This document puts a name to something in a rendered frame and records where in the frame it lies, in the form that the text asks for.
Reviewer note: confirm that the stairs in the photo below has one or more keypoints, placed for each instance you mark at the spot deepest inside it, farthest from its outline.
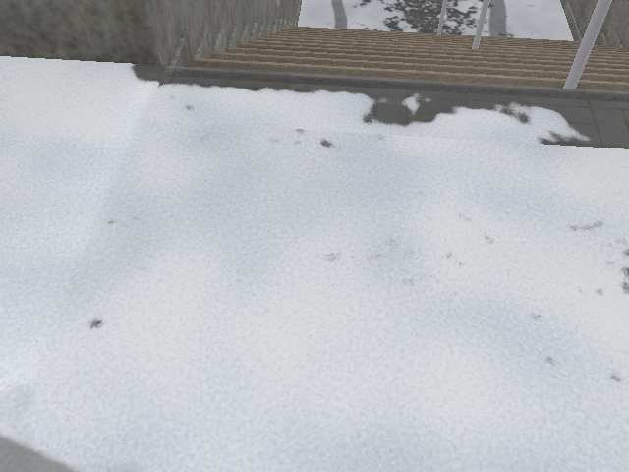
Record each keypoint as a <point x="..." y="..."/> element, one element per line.
<point x="425" y="56"/>

